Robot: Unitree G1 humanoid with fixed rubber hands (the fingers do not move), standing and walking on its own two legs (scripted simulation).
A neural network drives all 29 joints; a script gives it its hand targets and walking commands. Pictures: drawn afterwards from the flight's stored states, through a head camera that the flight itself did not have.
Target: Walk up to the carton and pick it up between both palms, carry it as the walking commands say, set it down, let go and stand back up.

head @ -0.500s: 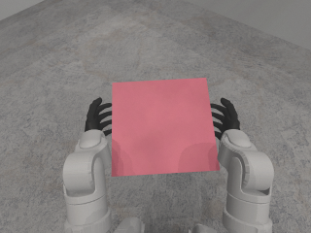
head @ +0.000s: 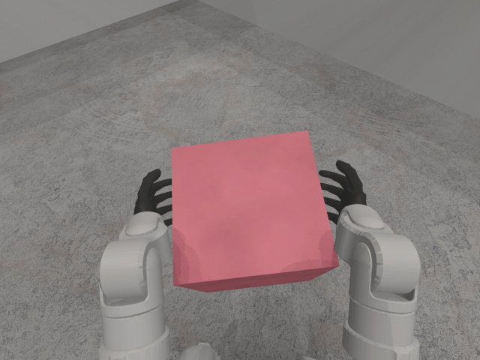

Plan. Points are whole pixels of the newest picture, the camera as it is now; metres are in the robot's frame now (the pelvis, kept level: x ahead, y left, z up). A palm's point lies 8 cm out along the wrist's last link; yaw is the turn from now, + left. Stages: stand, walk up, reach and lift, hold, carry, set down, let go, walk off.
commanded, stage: carry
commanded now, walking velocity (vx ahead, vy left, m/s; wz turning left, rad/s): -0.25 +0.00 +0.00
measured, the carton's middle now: (249, 223) +0.34 +0.00 +0.02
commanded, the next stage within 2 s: none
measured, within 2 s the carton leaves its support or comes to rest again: neither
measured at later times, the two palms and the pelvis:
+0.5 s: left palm (89, 359) +0.12 +0.19 +0.10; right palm (345, 341) +0.13 -0.10 +0.11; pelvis -0.16 +0.03 +0.00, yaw +1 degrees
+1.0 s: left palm out of the picture -0.07 +0.17 +0.10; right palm out of the picture -0.05 -0.11 +0.10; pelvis -0.34 +0.02 -0.01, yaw +3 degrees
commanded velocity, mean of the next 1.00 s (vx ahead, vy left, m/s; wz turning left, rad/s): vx -0.25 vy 0.00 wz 0.00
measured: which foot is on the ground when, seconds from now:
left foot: up 0.00-0.22, down 0.24-0.58, up 0.60-1.00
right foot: down 0.00-0.24, up 0.26-0.54, down 0.56-1.00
